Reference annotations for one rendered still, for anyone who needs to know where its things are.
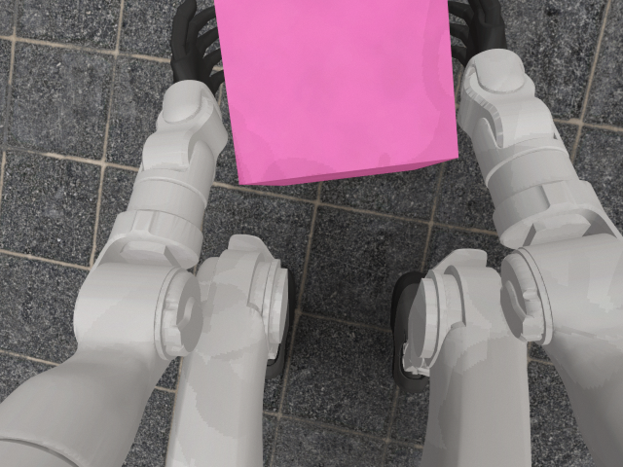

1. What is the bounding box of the carton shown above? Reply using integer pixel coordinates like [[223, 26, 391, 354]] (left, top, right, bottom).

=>
[[214, 0, 458, 186]]

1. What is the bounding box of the left robot forearm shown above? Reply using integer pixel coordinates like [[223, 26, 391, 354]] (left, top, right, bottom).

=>
[[73, 80, 228, 342]]

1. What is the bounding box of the robot right foot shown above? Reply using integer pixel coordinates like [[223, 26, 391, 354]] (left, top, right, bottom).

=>
[[390, 271, 429, 393]]

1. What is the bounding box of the right robot hand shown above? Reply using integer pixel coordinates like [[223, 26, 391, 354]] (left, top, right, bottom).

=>
[[448, 0, 507, 68]]

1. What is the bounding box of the left robot hand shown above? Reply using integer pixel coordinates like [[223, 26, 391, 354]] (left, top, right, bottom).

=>
[[170, 0, 225, 97]]

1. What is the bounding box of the left robot upper arm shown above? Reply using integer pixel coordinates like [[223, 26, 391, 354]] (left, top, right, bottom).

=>
[[0, 262, 203, 467]]

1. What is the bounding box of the right robot forearm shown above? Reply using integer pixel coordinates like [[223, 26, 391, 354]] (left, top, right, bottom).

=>
[[458, 49, 623, 250]]

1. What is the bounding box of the left robot shin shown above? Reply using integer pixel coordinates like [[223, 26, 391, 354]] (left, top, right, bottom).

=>
[[196, 234, 279, 359]]

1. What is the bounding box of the right robot upper arm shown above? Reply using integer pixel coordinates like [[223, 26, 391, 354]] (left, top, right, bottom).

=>
[[500, 233, 623, 467]]

